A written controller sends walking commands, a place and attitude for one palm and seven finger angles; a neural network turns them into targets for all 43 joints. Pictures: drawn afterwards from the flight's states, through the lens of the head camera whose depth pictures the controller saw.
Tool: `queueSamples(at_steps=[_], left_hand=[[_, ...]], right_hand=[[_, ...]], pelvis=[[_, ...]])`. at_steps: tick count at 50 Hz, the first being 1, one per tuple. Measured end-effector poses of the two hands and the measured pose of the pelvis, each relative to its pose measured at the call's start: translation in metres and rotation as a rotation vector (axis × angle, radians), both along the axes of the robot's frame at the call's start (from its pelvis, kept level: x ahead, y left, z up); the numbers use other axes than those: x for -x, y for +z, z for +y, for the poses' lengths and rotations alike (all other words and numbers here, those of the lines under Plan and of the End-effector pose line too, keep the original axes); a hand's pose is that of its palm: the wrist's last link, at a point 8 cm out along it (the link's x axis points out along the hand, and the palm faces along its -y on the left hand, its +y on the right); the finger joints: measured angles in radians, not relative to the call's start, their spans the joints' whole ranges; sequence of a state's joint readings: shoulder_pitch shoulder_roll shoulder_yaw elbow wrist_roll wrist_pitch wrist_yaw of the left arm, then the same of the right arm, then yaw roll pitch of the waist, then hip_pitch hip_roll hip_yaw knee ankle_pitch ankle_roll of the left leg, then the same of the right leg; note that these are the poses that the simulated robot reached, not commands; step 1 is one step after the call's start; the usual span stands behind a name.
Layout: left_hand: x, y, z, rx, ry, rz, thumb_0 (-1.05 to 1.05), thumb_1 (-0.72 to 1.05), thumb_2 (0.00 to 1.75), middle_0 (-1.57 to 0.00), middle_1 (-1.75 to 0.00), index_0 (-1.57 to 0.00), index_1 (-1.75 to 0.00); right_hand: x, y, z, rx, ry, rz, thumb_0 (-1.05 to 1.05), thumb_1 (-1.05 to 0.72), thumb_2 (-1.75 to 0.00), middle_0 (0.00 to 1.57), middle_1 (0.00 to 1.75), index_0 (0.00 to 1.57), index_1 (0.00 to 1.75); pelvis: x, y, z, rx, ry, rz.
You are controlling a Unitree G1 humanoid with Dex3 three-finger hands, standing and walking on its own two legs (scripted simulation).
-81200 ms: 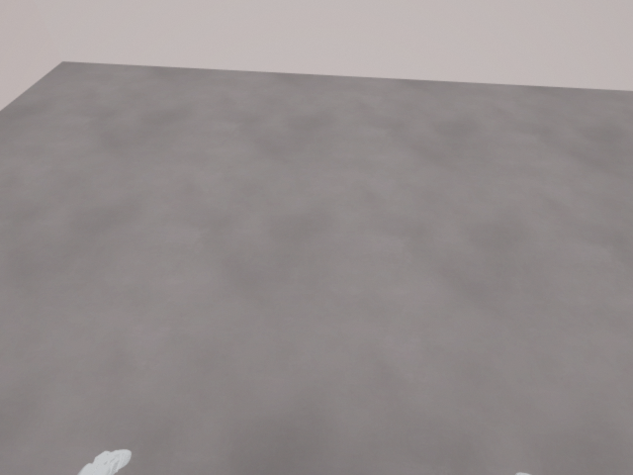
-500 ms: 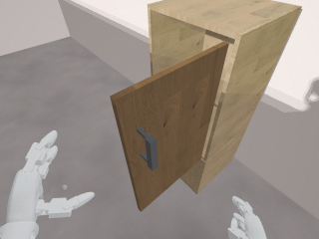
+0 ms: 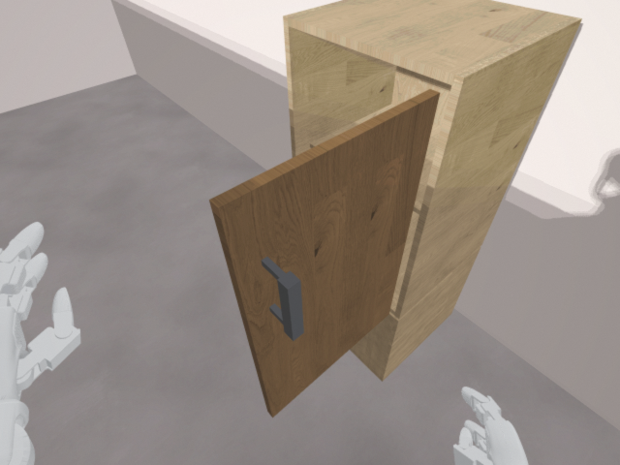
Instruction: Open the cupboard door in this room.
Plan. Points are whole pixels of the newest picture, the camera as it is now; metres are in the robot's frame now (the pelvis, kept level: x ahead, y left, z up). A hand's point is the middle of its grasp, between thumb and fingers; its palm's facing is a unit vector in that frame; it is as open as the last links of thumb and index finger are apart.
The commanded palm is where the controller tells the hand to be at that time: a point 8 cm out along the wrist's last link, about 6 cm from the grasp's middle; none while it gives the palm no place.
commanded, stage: draw the hand back to the body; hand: left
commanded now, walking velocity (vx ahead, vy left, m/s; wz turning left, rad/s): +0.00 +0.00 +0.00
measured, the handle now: (282, 299) +0.31 +0.08 +0.06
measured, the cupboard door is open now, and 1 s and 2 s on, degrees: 91 91 91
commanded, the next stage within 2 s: step back with the hand held close in 0.24 s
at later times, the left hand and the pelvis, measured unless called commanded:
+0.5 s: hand (76, 330) +0.19 +0.25 +0.16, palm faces +0.45 -0.79 -0.43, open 7.4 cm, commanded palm +0.13 +0.29 +0.17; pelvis -0.01 -0.01 +0.00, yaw +0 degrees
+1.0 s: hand out of the picture +0.11 +0.28 +0.15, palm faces +0.42 -0.75 -0.50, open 7.4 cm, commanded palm +0.04 +0.32 +0.17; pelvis -0.09 +0.02 -0.02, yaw +0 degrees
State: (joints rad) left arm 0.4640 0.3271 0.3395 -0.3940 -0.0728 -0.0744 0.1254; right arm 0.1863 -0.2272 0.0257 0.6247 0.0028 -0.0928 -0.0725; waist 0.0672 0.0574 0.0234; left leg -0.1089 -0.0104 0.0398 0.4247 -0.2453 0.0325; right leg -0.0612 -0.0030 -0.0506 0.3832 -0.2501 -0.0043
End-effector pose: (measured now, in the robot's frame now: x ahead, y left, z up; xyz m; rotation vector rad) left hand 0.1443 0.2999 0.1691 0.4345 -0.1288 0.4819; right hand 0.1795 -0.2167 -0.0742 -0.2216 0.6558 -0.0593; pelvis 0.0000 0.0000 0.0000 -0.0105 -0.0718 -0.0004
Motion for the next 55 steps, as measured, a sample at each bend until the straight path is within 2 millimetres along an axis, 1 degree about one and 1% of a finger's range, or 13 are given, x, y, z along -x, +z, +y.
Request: queueSamples(at_steps=[5,8,15,19,22,25,29,32,36,41,45,49,55], left_hand=[[0.000,-0.008,-0.008,0.025,-0.017,0.029,0.01,0.86,0.88,-0.20,-0.30,-0.20,-0.30],[0.001,-0.010,-0.010,0.025,-0.022,0.037,0.02,0.87,0.89,-0.20,-0.30,-0.20,-0.30],[0.005,0.002,-0.014,-0.004,-0.019,0.003,0.02,0.89,0.89,-0.21,-0.30,-0.21,-0.30],[0.007,0.001,-0.015,-0.002,-0.014,0.004,0.02,0.89,0.89,-0.20,-0.30,-0.20,-0.30],[0.004,0.007,-0.012,-0.036,-0.018,-0.015,0.02,0.89,0.89,-0.21,-0.30,-0.21,-0.30],[0.001,0.009,-0.010,-0.071,-0.036,-0.007,0.02,0.89,0.89,-0.20,-0.30,-0.20,-0.30],[0.000,0.001,-0.016,-0.078,-0.093,0.053,0.02,0.89,0.89,-0.20,-0.30,-0.20,-0.30],[0.003,-0.005,-0.018,-0.085,-0.136,0.093,0.02,0.89,0.89,-0.20,-0.30,-0.20,-0.30],[0.012,-0.007,-0.011,-0.109,-0.162,0.094,0.02,0.89,0.89,-0.21,-0.30,-0.21,-0.30],[0.031,-0.001,0.003,-0.139,-0.156,0.036,0.02,0.89,0.89,-0.21,-0.30,-0.21,-0.30],[0.051,0.002,0.010,-0.166,-0.143,-0.012,0.02,0.89,0.89,-0.21,-0.30,-0.21,-0.30],[0.074,0.004,0.015,-0.197,-0.109,-0.050,0.02,0.89,0.89,-0.21,-0.30,-0.21,-0.30],[0.106,-0.003,0.017,-0.156,-0.065,-0.069,0.02,0.89,0.89,-0.21,-0.30,-0.21,-0.30]], right_hand=[[0.002,-0.001,-0.003,-0.003,-0.006,0.010,0.02,-0.91,-0.89,0.21,0.30,0.20,0.30],[0.004,-0.001,-0.005,-0.002,-0.009,0.013,0.02,-0.91,-0.89,0.21,0.30,0.20,0.30],[0.006,-0.002,-0.007,-0.014,-0.008,0.005,0.02,-0.91,-0.89,0.20,0.30,0.20,0.30],[0.007,-0.003,-0.009,-0.021,-0.009,0.007,0.02,-0.91,-0.89,0.20,0.30,0.20,0.30],[0.010,-0.003,-0.011,-0.019,-0.012,0.018,0.02,-0.91,-0.89,0.21,0.30,0.20,0.30],[0.014,-0.003,-0.015,-0.010,-0.030,0.037,0.02,-0.91,-0.89,0.21,0.30,0.20,0.30],[0.025,-0.004,-0.024,0.005,-0.078,0.058,0.02,-0.91,-0.89,0.21,0.30,0.20,0.30],[0.037,-0.004,-0.028,0.020,-0.118,0.075,0.02,-0.91,-0.89,0.21,0.30,0.20,0.30],[0.055,-0.002,-0.029,0.043,-0.154,0.093,0.02,-0.91,-0.89,0.20,0.30,0.20,0.30],[0.078,0.000,-0.022,0.068,-0.157,0.092,0.02,-0.91,-0.89,0.20,0.30,0.20,0.30],[0.093,-0.001,-0.012,0.067,-0.136,0.066,0.02,-0.91,-0.89,0.20,0.30,0.20,0.30],[0.106,-0.008,-0.001,0.050,-0.101,0.046,0.02,-0.91,-0.89,0.20,0.30,0.20,0.30],[0.127,-0.019,0.010,0.026,-0.058,0.064,0.02,-0.90,-0.89,0.21,0.30,0.20,0.30]], pelvis=[[0.001,0.001,-0.003,-0.001,-0.001,-0.001],[0.002,0.001,-0.006,-0.001,-0.001,-0.004],[0.004,0.001,-0.010,-0.001,0.000,-0.012],[0.006,0.001,-0.012,-0.002,0.001,-0.014],[0.009,0.001,-0.013,0.006,0.006,0.006],[0.015,0.001,-0.013,0.010,0.001,0.032],[0.022,0.000,-0.007,0.009,-0.013,0.058],[0.029,-0.002,-0.003,0.007,-0.020,0.068],[0.041,-0.004,0.002,0.008,-0.024,0.072],[0.059,-0.008,0.010,0.011,-0.023,0.070],[0.076,-0.013,0.016,0.010,-0.019,0.062],[0.090,-0.019,0.017,0.013,0.006,0.059],[0.116,-0.022,0.016,0.026,0.017,0.055]])
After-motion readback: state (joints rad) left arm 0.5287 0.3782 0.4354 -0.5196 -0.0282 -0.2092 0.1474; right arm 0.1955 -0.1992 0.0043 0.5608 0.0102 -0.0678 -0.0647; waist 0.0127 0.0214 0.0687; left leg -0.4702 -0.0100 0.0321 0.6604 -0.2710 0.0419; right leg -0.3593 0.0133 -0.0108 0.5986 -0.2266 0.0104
